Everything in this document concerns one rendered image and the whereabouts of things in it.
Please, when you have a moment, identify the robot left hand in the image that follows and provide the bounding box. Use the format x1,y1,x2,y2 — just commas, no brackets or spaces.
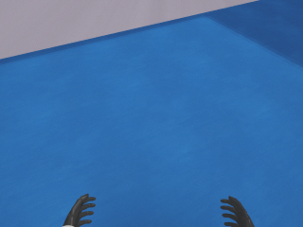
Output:
63,193,96,227

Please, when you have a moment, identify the robot right hand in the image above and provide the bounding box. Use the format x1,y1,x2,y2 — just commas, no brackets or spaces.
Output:
221,196,255,227

